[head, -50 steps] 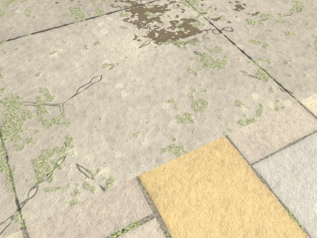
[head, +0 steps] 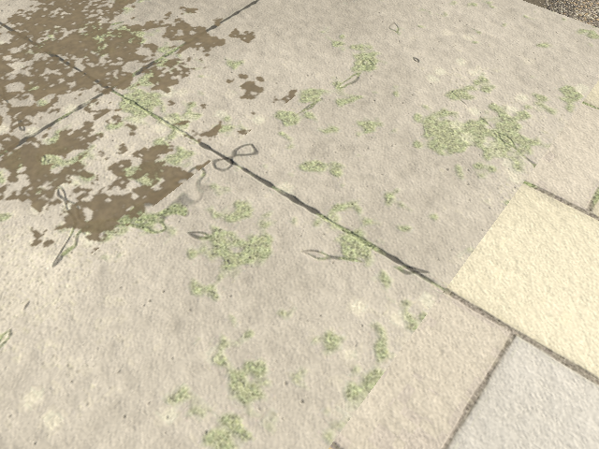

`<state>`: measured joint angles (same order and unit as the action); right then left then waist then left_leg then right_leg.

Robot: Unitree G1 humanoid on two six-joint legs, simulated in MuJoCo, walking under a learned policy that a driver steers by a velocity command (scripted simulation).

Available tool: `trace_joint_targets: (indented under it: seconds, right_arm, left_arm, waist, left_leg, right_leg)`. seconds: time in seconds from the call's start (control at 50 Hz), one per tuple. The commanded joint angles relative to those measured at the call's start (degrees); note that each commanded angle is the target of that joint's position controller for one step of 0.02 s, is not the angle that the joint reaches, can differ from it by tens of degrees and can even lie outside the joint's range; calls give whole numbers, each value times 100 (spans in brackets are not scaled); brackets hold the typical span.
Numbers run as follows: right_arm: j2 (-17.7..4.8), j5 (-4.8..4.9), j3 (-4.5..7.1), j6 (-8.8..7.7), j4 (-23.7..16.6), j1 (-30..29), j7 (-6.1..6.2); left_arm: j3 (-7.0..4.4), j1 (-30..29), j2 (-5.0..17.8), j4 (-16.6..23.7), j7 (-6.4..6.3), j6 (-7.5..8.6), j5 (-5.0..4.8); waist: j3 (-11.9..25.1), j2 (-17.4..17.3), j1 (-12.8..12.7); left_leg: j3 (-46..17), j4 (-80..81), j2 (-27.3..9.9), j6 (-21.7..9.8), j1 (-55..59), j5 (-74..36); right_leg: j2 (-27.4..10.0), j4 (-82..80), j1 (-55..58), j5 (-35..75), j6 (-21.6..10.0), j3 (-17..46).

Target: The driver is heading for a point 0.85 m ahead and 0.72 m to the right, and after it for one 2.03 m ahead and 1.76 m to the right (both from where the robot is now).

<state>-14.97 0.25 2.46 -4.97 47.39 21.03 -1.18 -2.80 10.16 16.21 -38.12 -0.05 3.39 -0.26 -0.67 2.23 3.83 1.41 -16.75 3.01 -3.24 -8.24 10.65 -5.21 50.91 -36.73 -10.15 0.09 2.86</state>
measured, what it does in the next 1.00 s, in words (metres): walks ahead, turning right: right foot, then left foot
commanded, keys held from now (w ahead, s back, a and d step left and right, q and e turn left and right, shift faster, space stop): w+e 1.00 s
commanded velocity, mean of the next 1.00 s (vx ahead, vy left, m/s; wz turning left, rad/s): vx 0.50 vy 0.00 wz -0.48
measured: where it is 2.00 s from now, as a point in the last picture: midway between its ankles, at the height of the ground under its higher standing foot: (473, 266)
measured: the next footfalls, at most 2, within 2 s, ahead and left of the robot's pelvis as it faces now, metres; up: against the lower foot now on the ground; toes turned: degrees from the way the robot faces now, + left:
right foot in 0.24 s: +0.30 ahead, -0.16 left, +0.00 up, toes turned -6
left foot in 0.72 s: +0.62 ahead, -0.02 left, +0.00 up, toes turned -24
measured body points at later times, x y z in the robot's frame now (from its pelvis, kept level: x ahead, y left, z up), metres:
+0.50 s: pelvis +0.28 -0.08 +0.00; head +0.31 -0.10 +0.45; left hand +0.41 +0.18 -0.10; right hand +0.40 -0.38 -0.10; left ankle +0.42 +0.08 -0.68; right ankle +0.26 -0.15 -0.75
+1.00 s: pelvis +0.55 -0.11 +0.00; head +0.58 -0.12 +0.45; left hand +0.83 +0.05 -0.10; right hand +0.47 -0.39 -0.12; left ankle +0.58 +0.00 -0.75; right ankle +0.55 -0.28 -0.67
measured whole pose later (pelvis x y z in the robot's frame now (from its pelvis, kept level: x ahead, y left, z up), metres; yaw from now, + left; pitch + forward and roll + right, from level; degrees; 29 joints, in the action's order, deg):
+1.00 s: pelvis +0.55 -0.11 +0.00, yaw -30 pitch +1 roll +2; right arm -15.6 -0.4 3.8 -5.3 45.4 17.6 -0.5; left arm -4.5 12.0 18.4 -37.6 0.0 0.6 -1.3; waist -1.8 2.7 3.0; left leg 6.6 -17.8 1.4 -1.7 -7.0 11.9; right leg -4.8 59.4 -38.3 -12.7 0.4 3.9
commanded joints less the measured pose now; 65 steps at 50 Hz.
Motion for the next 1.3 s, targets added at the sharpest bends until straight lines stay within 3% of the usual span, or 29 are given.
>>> trace_joint_targets:
  seconds: [0.02, 0.16, 0.2, 0.24, 0.26, 0.28, 0.3, 0.32, 0.36, 0.44, 0.54, 0.64, 0.7, 0.72, 0.74, 0.76, 0.78, 0.8, 0.82, 0.86, 0.94, 1.06, 1.14, 1.2, 1.22, 1.24, 1.26, 1.28, 1.3]
  right_arm:
    - [-1040, 46, 234, -57, -353, -263, 56]
    - [-1176, 65, 282, 79, -27, 119, 78]
    - [-1301, 88, 326, 141, -55, -38, 128]
    - [-1229, 43, 287, 205, -175, -139, 226]
    - [-864, -104, 135, 118, -462, 95, 236]
    - [-475, -170, -24, -58, -513, 308, 151]
    - [-969, 42, 98, -193, -579, -224, 62]
    - [-1053, 145, 108, -279, -738, -669, 30]
    - [-1019, -65, 142, -291, -760, -831, 80]
    - [-804, -127, 135, -77, -835, -774, 109]
    - [-510, -109, 28, -99, -1147, -1951, 77]
    - [-749, 1, 116, -186, -1325, -2398, -22]
    - [-920, -1, 240, -247, -1190, -1746, -1]
    - [-1098, -74, 324, -275, -1102, -1122, 41]
    - [-1450, -118, 410, -258, -1034, -199, 96]
    - [-1731, -118, 492, -172, -813, 88, 43]
    - [-1126, -6, 370, -142, -966, -127, 32]
    - [-829, -3, 293, -107, -997, -344, 66]
    - [-775, -66, 253, -79, -1008, -603, 68]
    - [-628, -123, 204, -81, -916, -824, 86]
    - [-769, -50, 285, -166, -702, -783, 79]
    - [-1049, -24, 358, -72, -470, -670, 127]
    - [-1256, 87, 421, 41, -289, -388, 138]
    - [-1503, 177, 500, 153, -272, -416, 181]
    - [-1536, 200, 507, 201, -291, -483, 203]
    - [-1385, 173, 442, 210, -325, -463, 234]
    - [-796, -93, 244, 165, -526, -210, 216]
    - [-544, -86, 91, -28, -821, -158, 156]
    - [-1090, 134, 222, -185, -914, -805, 80]
  left_arm:
    - [-2, -415, 157, 408, 56, 111, -23]
    - [-23, -1218, 264, 718, 271, 100, -125]
    - [-109, -904, 427, 700, 300, 91, -69]
    - [-390, 595, 906, 303, 239, 57, -50]
    - [-563, 1411, 1540, 219, 156, 11, -15]
    - [-521, 1495, 1586, 172, 184, 34, -107]
    - [-391, 1495, 1101, 176, 175, 44, -110]
    - [-346, 1138, 982, 215, 164, 56, -79]
    - [-274, 541, 789, 345, 157, 45, -13]
    - [-283, 366, 799, 344, 63, 81, -21]
    - [-342, 841, 974, 83, -73, 25, -83]
    - [-346, 1227, 948, -128, -115, -63, -147]
    - [-338, 1073, 868, -110, -122, -140, -114]
    - [-252, 1024, 634, -49, -98, -132, -78]
    - [-130, 1127, 305, 73, -95, -113, 47]
    - [-70, 1950, 164, 197, -87, -50, -168]
    - [-179, 1778, 776, 9, -108, -55, -218]
    - [-256, 1105, 1019, 89, -96, -89, -175]
    - [-258, 806, 937, 146, -102, -117, -122]
    - [-271, 660, 729, 233, -48, -143, -112]
    - [-197, 424, 381, 381, -13, -236, -103]
    - [-113, -420, 247, 550, 172, -143, -100]
    - [-111, -973, 281, 796, 301, -144, -125]
    - [-261, -654, 566, 833, 329, -191, -71]
    - [-387, 8, 766, 676, 312, -212, -72]
    - [-585, 1037, 1105, 385, 232, -249, -93]
    - [-724, 1575, 1680, 259, 106, -294, -141]
    - [-679, 1353, 1895, 490, 143, -189, -153]
    - [-526, 1324, 1362, 484, 190, -98, -112]
  waist:
    - [-9, -663, -58]
    - [-288, -654, 138]
    - [-44, -739, -133]
    - [872, -554, -881]
    - [1635, 422, -1003]
    - [2176, 1227, -761]
    - [1758, 746, -1006]
    - [1009, 453, -932]
    - [427, -89, -524]
    - [262, 115, -222]
    - [35, 141, -637]
    - [40, 250, -743]
    - [233, 446, -360]
    - [755, 319, -55]
    - [1634, -471, 235]
    - [2106, -2474, -188]
    - [1546, -1549, -43]
    - [836, -951, 105]
    - [449, -551, -3]
    - [63, -749, -231]
    - [-73, -744, -287]
    - [-203, -572, -33]
    - [-389, -581, 83]
    - [-49, -795, -280]
    - [313, -766, -690]
    - [826, -579, -1191]
    - [1297, 641, -1101]
    - [2221, 1296, -764]
    - [1873, 501, -1106]
  left_leg:
    - [-817, 813, -1381, -856, 147, -1258]
    - [-340, 536, -1820, -611, 1083, -1627]
    - [-69, -97, -1804, -460, 1281, -3270]
    - [457, -2088, -1424, -120, 563, -4226]
    - [650, -4252, -887, 214, -1513, -2194]
    - [-175, -5526, -23, 376, -3137, 2179]
    - [-721, -5928, -355, 286, -3787, 1977]
    - [-604, -5737, -571, 213, -3946, 1422]
    - [-583, -4931, -888, 287, -3338, 773]
    - [-474, -4164, -891, 615, -2815, 339]
    - [-413, -2067, -519, 726, -2353, -1417]
    - [-646, -1197, -323, 559, -2015, -1313]
    - [-506, -842, -275, 255, -1083, -742]
    - [-714, -875, -624, 3, 55, -745]
    - [-1767, -1011, -1682, -329, 1642, -639]
    - [-4507, -394, -2785, -1221, 3038, 759]
    - [-4544, -143, -2701, -1054, 2634, 1836]
    - [-3524, -76, -2443, -801, 1913, 1651]
    - [-2835, 45, -2193, -693, 1205, 911]
    - [-1907, 337, -1832, -622, 393, 19]
    - [-1009, 733, -1819, -794, 167, -861]
    - [197, 799, -1667, -601, 435, -1539]
    - [531, 655, -1871, -461, 966, -1811]
    - [856, -370, -1910, -290, 1316, -4226]
    - [1019, -1309, -1801, -188, 1177, -4857]
    - [1139, -2652, -1584, 15, 391, -4454]
    - [1148, -4681, -1073, 316, -1674, -720]
    - [-58, -6156, -65, 483, -3257, 2429]
    - [-692, -6334, -412, 387, -3892, 2020]
  right_leg:
    - [-12, -969, -30, 949, 42, -93]
    - [221, -1839, -24, 771, -312, -224]
    - [479, -1957, 584, 328, -524, -478]
    - [721, -2198, 2866, 633, -865, -482]
    - [-599, -2100, 5060, 551, -1582, 1671]
    - [-1392, -2984, 6043, -359, -2217, 4101]
    - [-1244, -3224, 5820, -886, -1979, 3795]
    - [-1044, -3325, 5022, -439, -1803, 3021]
    - [-643, -3557, 3596, 656, -1623, 2163]
    - [-344, -3891, 2497, 1422, -1729, 1602]
    - [73, -3783, 2086, 1044, -1336, 1171]
    - [-195, -3207, 2739, 563, -1170, 1874]
    - [-123, -2519, 2900, 975, -971, 2117]
    - [179, -1648, 2605, 1074, -791, 1871]
    - [634, 27, 1757, -242, -548, 1280]
    - [1155, 1667, -251, -2526, -243, 759]
    - [659, 2309, -807, -2202, -144, 914]
    - [481, 2387, -905, -1640, -98, 732]
    - [299, 2265, -690, -1249, -56, 571]
    - [11, 1839, -332, -862, -51, 509]
    - [-139, 1239, -443, -489, 30, 321]
    - [-77, -561, -207, 1085, -13, -66]
    - [45, -1284, -79, 871, -217, -358]
    - [510, -1488, 758, -10, -558, -784]
    - [764, -1719, 1648, 8, -736, -923]
    - [911, -1990, 3225, 306, -969, -779]
    - [-365, -2055, 5108, 206, -1529, 1324]
    - [-1402, -3091, 6082, -1068, -2517, 4456]
    - [-1305, -3420, 5858, -1242, -2188, 4056]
